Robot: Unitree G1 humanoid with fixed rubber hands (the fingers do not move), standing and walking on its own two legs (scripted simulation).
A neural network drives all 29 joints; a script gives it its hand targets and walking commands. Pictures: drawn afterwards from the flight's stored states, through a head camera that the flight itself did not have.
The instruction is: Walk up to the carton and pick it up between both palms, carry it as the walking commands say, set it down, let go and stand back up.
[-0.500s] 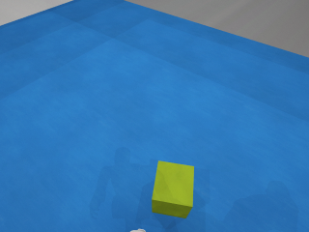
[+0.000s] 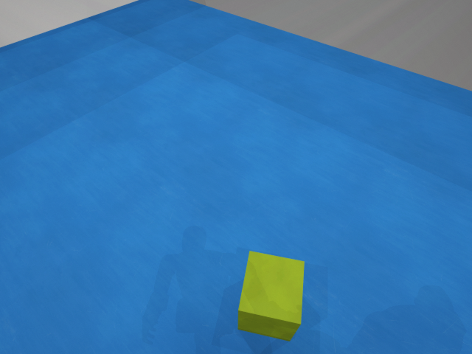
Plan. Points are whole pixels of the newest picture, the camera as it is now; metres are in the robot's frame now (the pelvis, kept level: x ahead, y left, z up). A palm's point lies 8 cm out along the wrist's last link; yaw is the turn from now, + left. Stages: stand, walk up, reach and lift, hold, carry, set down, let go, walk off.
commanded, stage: walk up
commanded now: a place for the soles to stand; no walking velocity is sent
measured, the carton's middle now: (269, 296) +0.42 -0.09 -0.63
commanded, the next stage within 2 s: reach and lift in 0.16 s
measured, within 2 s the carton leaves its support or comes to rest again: neither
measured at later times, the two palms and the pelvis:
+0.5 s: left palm (148, 338) +0.18 +0.20 -0.13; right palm out of the picture +0.08 -0.27 -0.11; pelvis -0.03 +0.00 -0.01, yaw -13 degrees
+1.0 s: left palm (168, 316) +0.23 +0.17 -0.17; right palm (386, 326) +0.21 -0.26 -0.14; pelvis -0.08 +0.02 -0.05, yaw -13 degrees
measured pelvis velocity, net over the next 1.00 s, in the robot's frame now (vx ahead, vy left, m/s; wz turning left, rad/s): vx -0.08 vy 0.02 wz -0.22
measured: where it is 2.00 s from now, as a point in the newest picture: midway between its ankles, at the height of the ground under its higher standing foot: outside the picture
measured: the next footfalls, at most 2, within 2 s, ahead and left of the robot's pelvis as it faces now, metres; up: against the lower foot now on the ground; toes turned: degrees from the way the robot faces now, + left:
none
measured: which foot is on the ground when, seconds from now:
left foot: down 0.00-1.00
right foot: down 0.00-1.00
